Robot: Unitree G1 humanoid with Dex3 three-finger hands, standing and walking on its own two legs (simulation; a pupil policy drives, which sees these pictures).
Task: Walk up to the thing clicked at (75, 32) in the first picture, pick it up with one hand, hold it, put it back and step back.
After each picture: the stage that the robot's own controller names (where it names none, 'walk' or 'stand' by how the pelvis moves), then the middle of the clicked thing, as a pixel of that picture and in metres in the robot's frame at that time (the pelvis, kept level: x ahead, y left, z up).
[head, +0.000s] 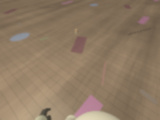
stand; (76, 31) +2.30 +0.47 -0.72
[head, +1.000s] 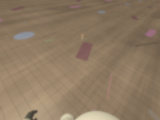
walk; (82, 36) +2.19 +0.19 -0.70
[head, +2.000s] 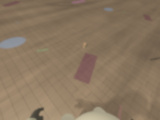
walk; (84, 45) +1.57 +0.08 -0.72
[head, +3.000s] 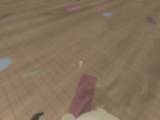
walk; (80, 63) +1.04 +0.14 -0.71
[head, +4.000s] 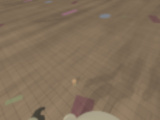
walk; (74, 82) +0.64 +0.23 -0.69
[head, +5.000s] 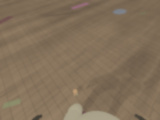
walk; (75, 92) +0.40 +0.22 -0.69
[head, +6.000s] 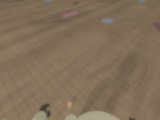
stand; (69, 105) +0.30 +0.21 -0.72
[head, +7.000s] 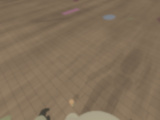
stand; (71, 102) +0.31 +0.21 -0.72
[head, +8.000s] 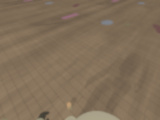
stand; (69, 105) +0.31 +0.22 -0.73
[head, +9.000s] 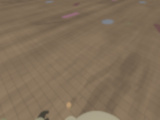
stand; (69, 105) +0.30 +0.23 -0.73
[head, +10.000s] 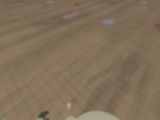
stand; (69, 106) +0.30 +0.22 -0.73
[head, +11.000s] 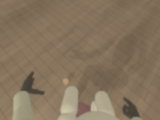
go down; (66, 81) +0.34 +0.23 -0.52
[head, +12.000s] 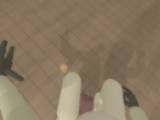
go down; (64, 68) +0.39 +0.25 -0.32
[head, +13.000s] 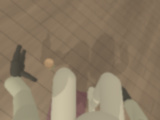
close in; (49, 64) +0.36 +0.28 -0.24
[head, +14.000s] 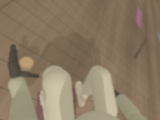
close; (26, 64) +0.36 +0.29 -0.21
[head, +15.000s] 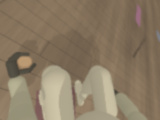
close; (25, 63) +0.35 +0.29 -0.21
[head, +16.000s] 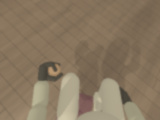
lift; (55, 72) +0.30 +0.25 -0.06
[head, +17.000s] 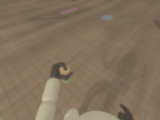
hold; (65, 74) +0.33 +0.17 +0.04
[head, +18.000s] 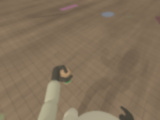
hold; (66, 76) +0.33 +0.18 +0.00
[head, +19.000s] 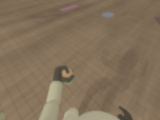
hold; (67, 76) +0.33 +0.17 +0.00
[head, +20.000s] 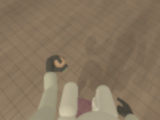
crouch; (61, 65) +0.39 +0.21 -0.08
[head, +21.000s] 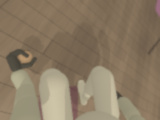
lower; (27, 59) +0.38 +0.29 -0.22
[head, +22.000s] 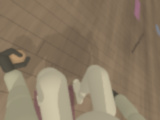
lower; (19, 59) +0.39 +0.30 -0.22
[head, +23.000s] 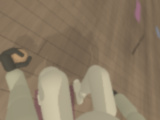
lower; (21, 58) +0.38 +0.30 -0.22
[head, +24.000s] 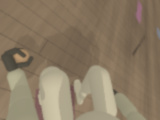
lower; (22, 58) +0.38 +0.30 -0.22
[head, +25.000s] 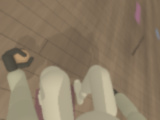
loosen; (22, 59) +0.38 +0.30 -0.22
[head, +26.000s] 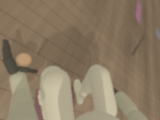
withdraw; (24, 61) +0.37 +0.29 -0.22
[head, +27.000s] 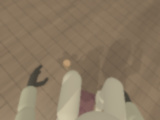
walk; (67, 64) +0.41 +0.23 -0.31
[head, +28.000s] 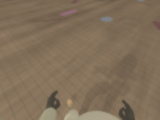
stand; (69, 103) +0.33 +0.20 -0.66
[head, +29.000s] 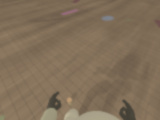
stand; (69, 101) +0.35 +0.22 -0.67
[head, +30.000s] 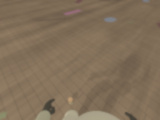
stand; (70, 100) +0.34 +0.21 -0.69
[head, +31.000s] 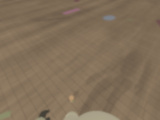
walk; (71, 98) +0.37 +0.20 -0.72
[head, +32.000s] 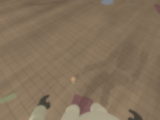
walk; (73, 80) +0.52 +0.20 -0.71
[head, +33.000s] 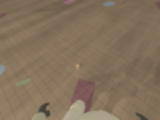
walk; (77, 67) +0.81 +0.25 -0.70
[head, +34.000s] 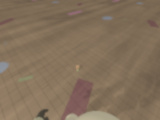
stand; (77, 68) +0.98 +0.22 -0.71
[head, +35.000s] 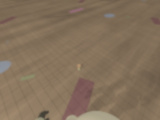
stand; (79, 67) +0.97 +0.20 -0.73
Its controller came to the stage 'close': yes
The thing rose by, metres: 0.71
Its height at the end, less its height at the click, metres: +0.00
